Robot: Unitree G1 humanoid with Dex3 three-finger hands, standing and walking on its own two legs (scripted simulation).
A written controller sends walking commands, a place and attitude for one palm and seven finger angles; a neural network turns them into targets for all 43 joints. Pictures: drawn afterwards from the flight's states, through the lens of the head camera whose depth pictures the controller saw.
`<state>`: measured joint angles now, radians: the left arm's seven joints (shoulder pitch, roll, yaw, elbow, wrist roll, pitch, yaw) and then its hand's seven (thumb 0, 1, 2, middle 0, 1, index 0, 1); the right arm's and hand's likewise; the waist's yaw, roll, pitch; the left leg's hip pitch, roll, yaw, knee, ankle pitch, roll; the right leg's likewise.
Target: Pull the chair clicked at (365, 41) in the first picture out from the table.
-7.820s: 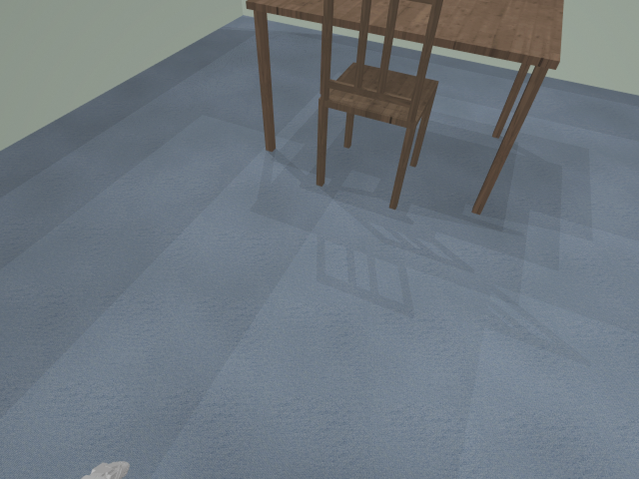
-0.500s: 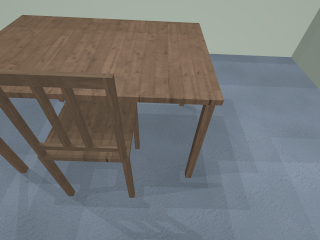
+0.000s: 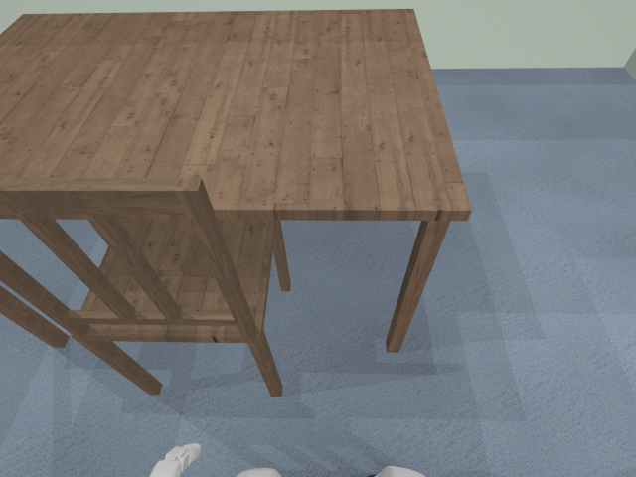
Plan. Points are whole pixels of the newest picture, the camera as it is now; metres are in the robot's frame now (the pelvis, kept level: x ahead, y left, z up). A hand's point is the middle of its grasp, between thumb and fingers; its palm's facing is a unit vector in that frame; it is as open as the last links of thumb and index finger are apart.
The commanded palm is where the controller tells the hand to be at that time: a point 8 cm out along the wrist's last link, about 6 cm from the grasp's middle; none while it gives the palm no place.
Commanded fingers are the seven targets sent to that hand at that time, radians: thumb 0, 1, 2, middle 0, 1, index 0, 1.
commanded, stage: come to a stop and stand still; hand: left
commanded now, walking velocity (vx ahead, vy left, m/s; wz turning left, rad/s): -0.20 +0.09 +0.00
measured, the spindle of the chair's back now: (87, 271) +0.43 +0.39 -0.06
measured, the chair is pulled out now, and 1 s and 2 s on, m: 0.00 0.00 0.00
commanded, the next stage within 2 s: look again from close up in 1.76 s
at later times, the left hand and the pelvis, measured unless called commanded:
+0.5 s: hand out of the picture -0.05 +0.26 -0.17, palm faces -0.01 -0.98 -0.18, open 7.4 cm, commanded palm none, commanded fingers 0.00 0.90 0.90 -0.20 -0.30 -0.20 -0.30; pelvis -0.03 +0.07 +0.02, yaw -4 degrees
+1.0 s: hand out of the picture -0.04 +0.16 -0.17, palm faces -0.03 -0.98 -0.18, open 7.3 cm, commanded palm none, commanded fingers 0.00 0.90 0.90 -0.20 -0.30 -0.20 -0.30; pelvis -0.05 +0.00 +0.01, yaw -3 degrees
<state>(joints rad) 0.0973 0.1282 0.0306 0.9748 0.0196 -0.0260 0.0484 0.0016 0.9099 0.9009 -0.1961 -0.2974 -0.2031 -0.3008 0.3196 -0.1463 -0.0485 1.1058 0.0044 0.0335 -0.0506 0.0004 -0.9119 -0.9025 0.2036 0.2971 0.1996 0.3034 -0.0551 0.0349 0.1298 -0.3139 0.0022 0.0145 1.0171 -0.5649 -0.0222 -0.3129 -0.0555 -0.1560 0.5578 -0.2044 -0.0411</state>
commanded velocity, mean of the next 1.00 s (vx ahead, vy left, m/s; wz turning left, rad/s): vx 0.02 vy -0.06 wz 0.00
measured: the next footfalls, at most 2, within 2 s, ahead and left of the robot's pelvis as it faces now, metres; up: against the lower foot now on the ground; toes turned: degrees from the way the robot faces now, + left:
left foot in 0.22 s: +0.03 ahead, +0.15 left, +0.00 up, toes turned +0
right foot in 0.72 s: -0.05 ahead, -0.09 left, +0.00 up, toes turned -6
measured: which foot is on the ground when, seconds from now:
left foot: up 0.00-0.20, down 0.22-1.00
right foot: down 0.00-0.22, up 0.24-0.70, down 0.72-1.00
